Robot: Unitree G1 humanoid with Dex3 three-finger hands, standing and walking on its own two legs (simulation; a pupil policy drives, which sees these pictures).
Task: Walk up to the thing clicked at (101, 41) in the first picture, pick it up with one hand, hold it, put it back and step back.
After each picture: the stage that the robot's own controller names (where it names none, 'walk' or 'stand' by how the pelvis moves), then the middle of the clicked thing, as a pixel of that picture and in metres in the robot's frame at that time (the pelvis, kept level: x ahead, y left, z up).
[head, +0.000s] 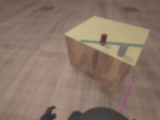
stand; (103, 40) +0.81 -0.06 -0.02
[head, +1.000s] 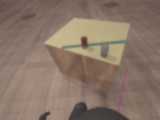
walk; (84, 42) +0.70 +0.16 +0.00
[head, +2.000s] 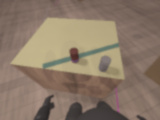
stand; (74, 55) +0.46 +0.17 +0.02
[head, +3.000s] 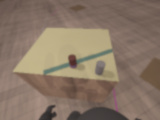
stand; (72, 61) +0.45 +0.20 -0.02
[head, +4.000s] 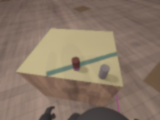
stand; (76, 64) +0.44 +0.17 -0.02
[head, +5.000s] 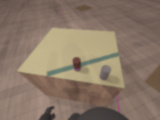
stand; (76, 64) +0.43 +0.16 -0.02
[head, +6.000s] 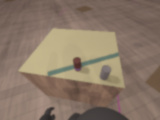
stand; (77, 64) +0.43 +0.16 -0.02
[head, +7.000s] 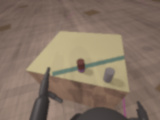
rise first; (81, 65) +0.43 +0.15 -0.02
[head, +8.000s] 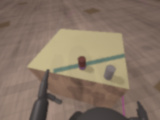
go down; (82, 63) +0.45 +0.14 -0.02
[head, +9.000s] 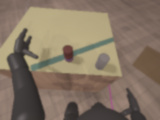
go down; (68, 54) +0.45 +0.15 +0.03
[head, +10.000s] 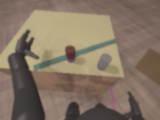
approach; (70, 54) +0.45 +0.15 +0.04
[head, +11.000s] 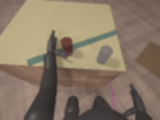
close in; (67, 47) +0.47 +0.15 +0.08
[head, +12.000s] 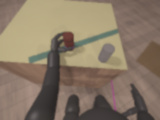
close; (69, 42) +0.50 +0.14 +0.08
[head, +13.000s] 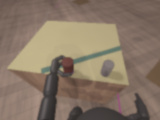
lift; (68, 67) +0.33 +0.17 +0.10
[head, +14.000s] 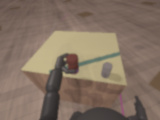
lift; (73, 64) +0.32 +0.14 +0.16
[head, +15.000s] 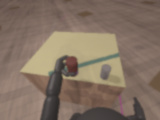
hold; (72, 66) +0.30 +0.14 +0.15
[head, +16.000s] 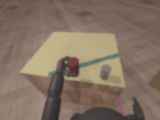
hold; (73, 67) +0.31 +0.14 +0.13
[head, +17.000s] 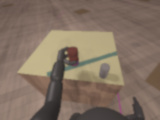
crouch; (73, 56) +0.38 +0.14 +0.15
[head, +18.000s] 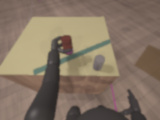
lower; (67, 45) +0.48 +0.15 +0.11
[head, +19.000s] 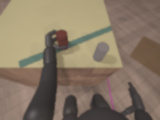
lower; (62, 40) +0.51 +0.15 +0.09
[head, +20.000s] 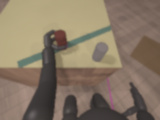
lower; (61, 40) +0.51 +0.16 +0.08
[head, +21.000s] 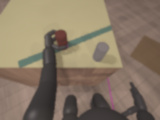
lower; (62, 40) +0.51 +0.15 +0.09
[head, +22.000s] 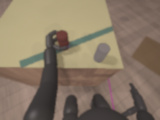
lower; (63, 41) +0.50 +0.15 +0.08
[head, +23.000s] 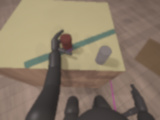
withdraw; (67, 43) +0.49 +0.14 +0.08
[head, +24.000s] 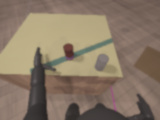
sink last; (69, 52) +0.47 +0.16 +0.05
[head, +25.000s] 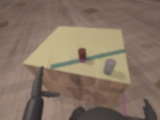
stand; (82, 55) +0.50 +0.14 +0.04
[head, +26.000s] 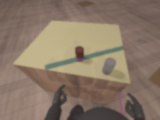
stand; (79, 54) +0.48 +0.14 +0.05
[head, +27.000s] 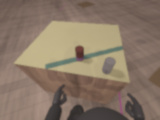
stand; (79, 53) +0.49 +0.14 +0.05
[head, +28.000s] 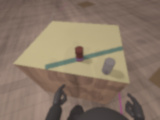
stand; (79, 54) +0.48 +0.14 +0.05
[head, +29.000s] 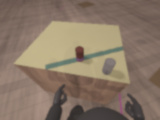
stand; (79, 54) +0.48 +0.14 +0.05
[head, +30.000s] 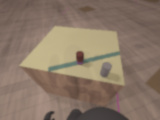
stand; (79, 58) +0.49 +0.15 +0.00
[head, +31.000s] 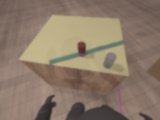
walk; (81, 49) +0.53 +0.12 +0.01
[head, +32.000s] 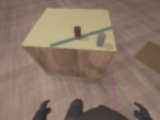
walk; (77, 33) +0.72 +0.20 +0.00
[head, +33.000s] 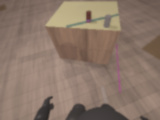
stand; (88, 17) +1.04 +0.14 +0.01
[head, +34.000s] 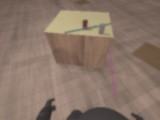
stand; (85, 24) +1.07 +0.17 -0.02
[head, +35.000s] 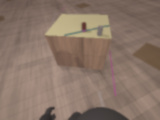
stand; (83, 27) +1.08 +0.18 -0.02
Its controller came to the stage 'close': yes
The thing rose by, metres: 0.17
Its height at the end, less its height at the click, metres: +0.00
